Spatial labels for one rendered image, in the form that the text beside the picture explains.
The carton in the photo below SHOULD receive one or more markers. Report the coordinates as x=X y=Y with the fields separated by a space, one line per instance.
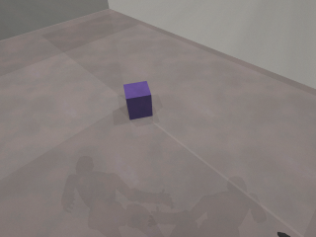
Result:
x=138 y=100

